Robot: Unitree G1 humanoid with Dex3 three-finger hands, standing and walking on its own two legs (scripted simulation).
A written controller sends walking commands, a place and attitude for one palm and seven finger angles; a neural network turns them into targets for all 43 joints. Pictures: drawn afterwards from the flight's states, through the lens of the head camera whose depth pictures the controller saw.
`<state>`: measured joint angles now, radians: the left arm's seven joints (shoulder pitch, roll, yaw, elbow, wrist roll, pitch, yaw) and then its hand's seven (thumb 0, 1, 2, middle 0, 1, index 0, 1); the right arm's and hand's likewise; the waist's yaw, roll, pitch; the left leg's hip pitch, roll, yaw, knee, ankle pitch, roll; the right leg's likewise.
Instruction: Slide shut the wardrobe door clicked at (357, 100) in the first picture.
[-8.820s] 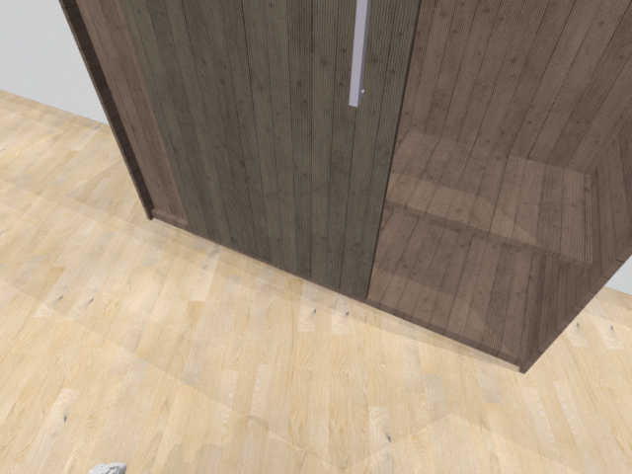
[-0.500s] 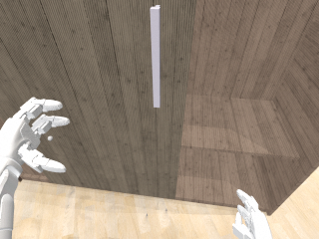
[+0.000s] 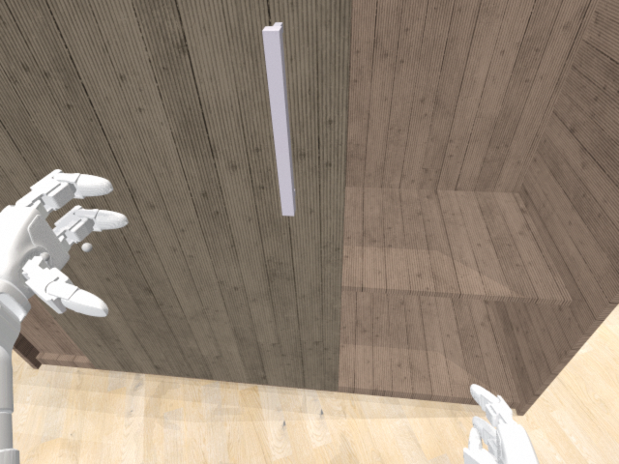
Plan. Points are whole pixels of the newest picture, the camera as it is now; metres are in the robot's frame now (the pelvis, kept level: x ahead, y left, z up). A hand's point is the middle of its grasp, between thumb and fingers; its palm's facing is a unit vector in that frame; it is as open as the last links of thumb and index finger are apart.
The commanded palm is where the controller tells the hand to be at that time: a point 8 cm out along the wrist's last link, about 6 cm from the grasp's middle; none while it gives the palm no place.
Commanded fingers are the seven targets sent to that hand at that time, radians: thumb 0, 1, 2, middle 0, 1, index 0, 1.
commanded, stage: raise the hand with hooked fingers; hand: left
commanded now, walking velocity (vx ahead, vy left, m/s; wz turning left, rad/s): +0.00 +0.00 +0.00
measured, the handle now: (284, 130) +0.53 +0.09 +0.21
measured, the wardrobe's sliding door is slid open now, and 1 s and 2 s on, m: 0.57 0.57 0.57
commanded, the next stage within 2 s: move the hooked fingers beside the handle in 0.26 s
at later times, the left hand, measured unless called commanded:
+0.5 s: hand (76, 233) +0.27 +0.28 +0.22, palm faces +0.10 -0.99 -0.08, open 13.9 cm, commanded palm +0.26 +0.31 +0.21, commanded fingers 0.00 -0.50 0.30 -0.30 -1.20 -0.30 -1.20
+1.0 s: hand (156, 201) +0.36 +0.23 +0.20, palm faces +0.02 -1.00 -0.06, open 14.0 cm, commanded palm +0.34 +0.28 +0.20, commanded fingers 0.00 -0.50 0.30 -0.30 -1.20 -0.30 -1.20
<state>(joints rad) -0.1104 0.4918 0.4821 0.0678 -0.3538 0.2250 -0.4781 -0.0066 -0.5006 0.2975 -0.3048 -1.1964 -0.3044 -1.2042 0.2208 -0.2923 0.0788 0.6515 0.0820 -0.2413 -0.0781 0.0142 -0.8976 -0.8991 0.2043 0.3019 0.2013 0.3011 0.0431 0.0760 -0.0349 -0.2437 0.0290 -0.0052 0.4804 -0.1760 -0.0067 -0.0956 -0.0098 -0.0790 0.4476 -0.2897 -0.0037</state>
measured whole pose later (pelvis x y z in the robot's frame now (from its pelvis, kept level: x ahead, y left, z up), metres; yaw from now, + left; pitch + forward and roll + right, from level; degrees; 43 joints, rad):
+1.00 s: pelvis +0.02 +0.00 +0.00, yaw -1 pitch -2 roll +0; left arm -0.32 0.41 0.38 0.22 -0.28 0.20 -0.33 -0.01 -0.50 0.30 -0.30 -1.20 -0.30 -1.20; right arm 0.25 -0.28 0.05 0.67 0.08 -0.21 -0.09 0.01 -0.90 -0.90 0.20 0.30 0.20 0.30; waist 0.02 0.07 -0.03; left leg -0.25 0.02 0.02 0.49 -0.21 0.00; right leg -0.11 -0.02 -0.05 0.47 -0.32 0.00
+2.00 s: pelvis +0.03 +0.00 +0.00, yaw -3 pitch +2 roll +0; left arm -0.76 0.37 0.31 0.74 -0.17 0.07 -0.14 -0.01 -0.50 0.30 -0.30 -1.20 -0.30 -1.20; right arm 0.32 -0.27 0.02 0.74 0.05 -0.11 -0.07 0.01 -0.90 -0.90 0.20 0.30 0.20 0.30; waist -0.06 0.04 -0.04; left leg -0.31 0.04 0.04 0.51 -0.23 -0.01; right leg -0.19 -0.01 -0.03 0.48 -0.33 0.00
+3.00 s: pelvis -0.01 +0.01 -0.02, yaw -1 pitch +7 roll -1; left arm -1.08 0.42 0.23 1.10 -0.12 -0.08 -0.10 -0.01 -0.50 0.30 -0.41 -1.25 -0.35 -1.25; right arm 0.41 -0.28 0.02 0.77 0.05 -0.14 -0.03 0.01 -0.90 -0.90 0.20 0.30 0.20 0.30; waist -0.08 0.03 -0.05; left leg -0.55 0.03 0.00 0.64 -0.22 0.01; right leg -0.41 -0.02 -0.06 0.63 -0.34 0.01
